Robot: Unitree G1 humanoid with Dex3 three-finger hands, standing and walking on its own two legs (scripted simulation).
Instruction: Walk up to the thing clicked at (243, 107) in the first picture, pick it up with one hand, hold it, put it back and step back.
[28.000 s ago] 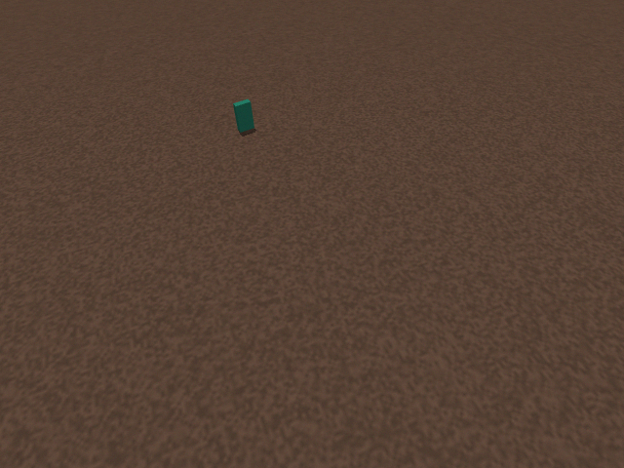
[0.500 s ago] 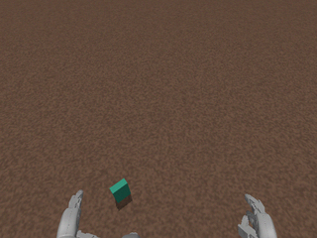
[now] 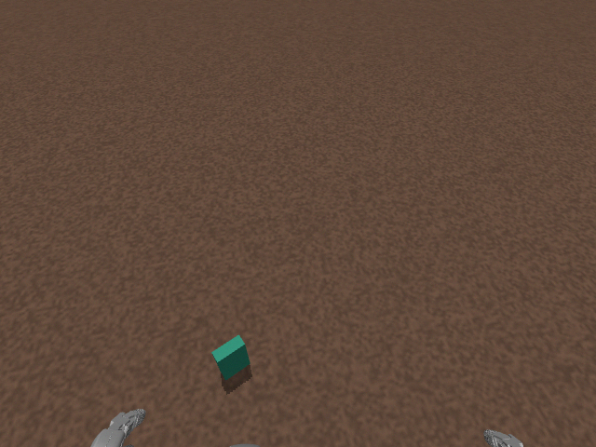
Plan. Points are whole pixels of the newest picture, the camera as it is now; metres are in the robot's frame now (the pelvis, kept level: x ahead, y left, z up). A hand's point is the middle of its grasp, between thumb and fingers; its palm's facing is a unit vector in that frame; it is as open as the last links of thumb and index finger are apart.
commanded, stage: stand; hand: left
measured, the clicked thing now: (232, 358) +0.45 +0.24 -0.66
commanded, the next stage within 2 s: step back in 1.92 s
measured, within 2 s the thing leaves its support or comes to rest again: neither
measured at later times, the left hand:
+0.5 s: hand out of the picture +0.03 +0.26 -0.13, palm faces -0.01 -0.94 -0.35, open 7.3 cm
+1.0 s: hand out of the picture +0.03 +0.24 -0.13, palm faces -0.03 -0.94 -0.35, open 7.3 cm
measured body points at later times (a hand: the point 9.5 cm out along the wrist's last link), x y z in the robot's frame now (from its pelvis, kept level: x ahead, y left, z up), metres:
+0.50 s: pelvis -0.01 +0.01 +0.03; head -0.02 +0.01 +0.48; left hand +0.03 +0.30 -0.10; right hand +0.06 -0.27 -0.11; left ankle +0.02 +0.12 -0.71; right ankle +0.00 -0.15 -0.71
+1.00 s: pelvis -0.02 -0.01 +0.03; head -0.02 -0.02 +0.48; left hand +0.03 +0.29 -0.10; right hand +0.03 -0.30 -0.11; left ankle +0.02 +0.12 -0.71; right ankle +0.00 -0.15 -0.71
